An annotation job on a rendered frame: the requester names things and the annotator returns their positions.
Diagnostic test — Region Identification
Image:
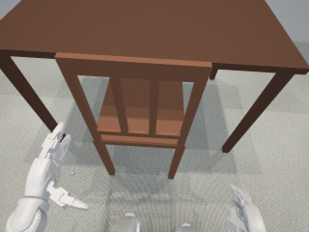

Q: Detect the chair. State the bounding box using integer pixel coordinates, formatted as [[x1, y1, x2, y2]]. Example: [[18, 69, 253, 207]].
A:
[[54, 52, 212, 180]]

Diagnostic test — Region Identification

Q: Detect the left robot thigh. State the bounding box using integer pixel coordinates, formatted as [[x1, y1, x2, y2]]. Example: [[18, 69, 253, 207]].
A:
[[110, 216, 141, 232]]

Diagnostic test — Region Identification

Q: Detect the robot left hand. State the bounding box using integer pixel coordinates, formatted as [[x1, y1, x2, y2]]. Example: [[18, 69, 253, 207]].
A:
[[24, 122, 89, 211]]

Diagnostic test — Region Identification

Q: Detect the table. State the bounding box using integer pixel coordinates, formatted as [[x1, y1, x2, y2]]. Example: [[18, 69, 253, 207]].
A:
[[0, 0, 309, 153]]

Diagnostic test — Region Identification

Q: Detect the left robot forearm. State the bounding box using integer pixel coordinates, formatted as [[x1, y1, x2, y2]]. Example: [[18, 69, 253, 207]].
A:
[[5, 196, 50, 232]]

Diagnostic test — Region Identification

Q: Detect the robot right hand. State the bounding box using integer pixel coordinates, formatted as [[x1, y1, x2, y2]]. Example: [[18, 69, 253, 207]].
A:
[[227, 185, 267, 232]]

